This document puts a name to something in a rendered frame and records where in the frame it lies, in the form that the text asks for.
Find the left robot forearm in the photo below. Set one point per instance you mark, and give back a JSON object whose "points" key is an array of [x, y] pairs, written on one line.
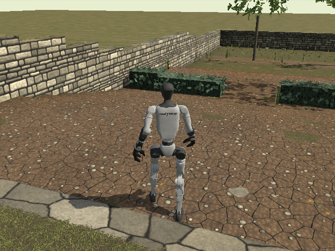
{"points": [[141, 140]]}

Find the left robot upper arm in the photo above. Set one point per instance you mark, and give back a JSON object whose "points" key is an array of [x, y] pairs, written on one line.
{"points": [[148, 119]]}

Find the right robot upper arm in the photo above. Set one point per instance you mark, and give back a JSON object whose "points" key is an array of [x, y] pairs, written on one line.
{"points": [[186, 118]]}

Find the left robot hand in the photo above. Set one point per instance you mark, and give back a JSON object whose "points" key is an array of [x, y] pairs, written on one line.
{"points": [[135, 154]]}

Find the right robot hand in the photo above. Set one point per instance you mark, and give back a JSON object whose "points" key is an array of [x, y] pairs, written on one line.
{"points": [[191, 144]]}

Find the robot right thigh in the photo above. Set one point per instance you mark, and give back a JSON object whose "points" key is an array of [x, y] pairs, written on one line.
{"points": [[180, 157]]}

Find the robot left foot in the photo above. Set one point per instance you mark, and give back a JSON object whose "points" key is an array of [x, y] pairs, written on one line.
{"points": [[152, 197]]}

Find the right robot forearm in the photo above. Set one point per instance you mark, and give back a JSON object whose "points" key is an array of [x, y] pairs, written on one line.
{"points": [[191, 135]]}

